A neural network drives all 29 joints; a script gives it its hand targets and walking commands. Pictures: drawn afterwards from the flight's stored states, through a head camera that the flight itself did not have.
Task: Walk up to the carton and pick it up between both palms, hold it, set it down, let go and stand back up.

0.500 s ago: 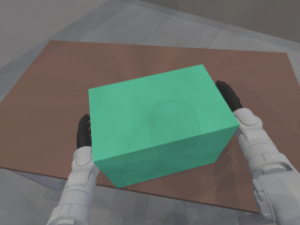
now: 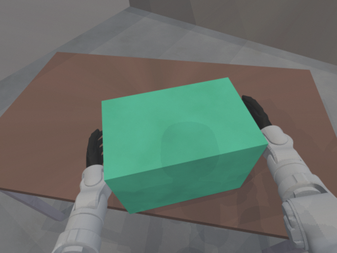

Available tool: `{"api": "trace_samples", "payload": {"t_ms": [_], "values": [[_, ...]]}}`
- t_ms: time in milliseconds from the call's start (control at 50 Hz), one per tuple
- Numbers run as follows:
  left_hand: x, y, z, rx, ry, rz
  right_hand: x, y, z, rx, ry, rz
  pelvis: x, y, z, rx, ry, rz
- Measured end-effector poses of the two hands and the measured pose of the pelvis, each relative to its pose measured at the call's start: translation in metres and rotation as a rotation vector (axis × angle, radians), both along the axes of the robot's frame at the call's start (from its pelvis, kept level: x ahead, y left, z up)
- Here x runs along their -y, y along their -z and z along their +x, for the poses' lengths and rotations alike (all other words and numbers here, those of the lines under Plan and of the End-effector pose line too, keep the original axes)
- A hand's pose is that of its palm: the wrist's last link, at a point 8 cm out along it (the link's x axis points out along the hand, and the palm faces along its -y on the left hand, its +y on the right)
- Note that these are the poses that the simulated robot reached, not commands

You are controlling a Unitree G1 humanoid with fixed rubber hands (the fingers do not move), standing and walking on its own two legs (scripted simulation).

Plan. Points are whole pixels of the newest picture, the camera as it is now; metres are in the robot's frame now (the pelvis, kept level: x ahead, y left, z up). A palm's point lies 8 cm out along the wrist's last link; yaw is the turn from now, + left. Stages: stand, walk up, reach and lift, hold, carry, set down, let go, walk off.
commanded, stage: reach and lift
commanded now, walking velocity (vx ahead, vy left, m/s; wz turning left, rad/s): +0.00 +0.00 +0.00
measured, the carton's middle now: (177, 148) +0.39 +0.06 +0.00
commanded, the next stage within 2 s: none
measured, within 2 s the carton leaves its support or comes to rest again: neither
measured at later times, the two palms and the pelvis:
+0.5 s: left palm (94, 151) +0.32 +0.25 +0.04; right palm (264, 119) +0.45 -0.13 +0.09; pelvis +0.00 +0.01 +0.00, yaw +0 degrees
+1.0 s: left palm (88, 139) +0.33 +0.25 +0.08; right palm (276, 121) +0.41 -0.14 +0.13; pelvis -0.01 +0.02 +0.00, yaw +1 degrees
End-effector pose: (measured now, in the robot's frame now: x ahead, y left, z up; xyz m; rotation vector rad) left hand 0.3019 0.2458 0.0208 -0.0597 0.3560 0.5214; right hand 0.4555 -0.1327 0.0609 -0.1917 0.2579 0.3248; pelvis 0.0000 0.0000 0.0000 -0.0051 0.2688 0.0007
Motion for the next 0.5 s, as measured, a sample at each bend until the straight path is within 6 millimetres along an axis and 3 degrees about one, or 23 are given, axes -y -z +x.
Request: {"api": "trace_samples", "payload": {"t_ms": [180,360,500], "values": [[0.003,0.000,0.003,0.008,0.003,-0.055,0.005,-0.008,-0.003,-0.009,0.023,-0.016,-0.002,0.000,0.000,0.000,-0.001,0.000],[0.001,-0.019,0.018,0.057,0.032,-0.038,0.006,-0.029,0.000,0.040,0.050,-0.005,-0.006,0.000,0.002,-0.002,-0.005,0.000],[-0.005,-0.022,0.018,0.027,0.046,-0.028,0.002,-0.026,-0.004,0.013,0.065,-0.005,-0.010,-0.001,0.001,-0.003,-0.008,0.000]]}}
